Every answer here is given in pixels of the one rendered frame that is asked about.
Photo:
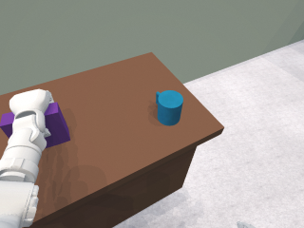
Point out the robot left forearm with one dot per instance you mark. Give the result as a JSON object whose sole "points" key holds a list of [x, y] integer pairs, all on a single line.
{"points": [[25, 146]]}

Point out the left robot hand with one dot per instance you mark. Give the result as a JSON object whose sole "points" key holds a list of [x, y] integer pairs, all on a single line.
{"points": [[37, 99]]}

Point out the left robot upper arm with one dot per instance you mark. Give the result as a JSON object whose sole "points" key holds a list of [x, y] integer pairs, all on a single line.
{"points": [[18, 203]]}

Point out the sponge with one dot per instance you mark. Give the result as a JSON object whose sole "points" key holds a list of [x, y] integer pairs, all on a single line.
{"points": [[54, 122]]}

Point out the table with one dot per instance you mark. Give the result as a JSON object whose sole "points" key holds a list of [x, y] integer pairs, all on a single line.
{"points": [[120, 159]]}

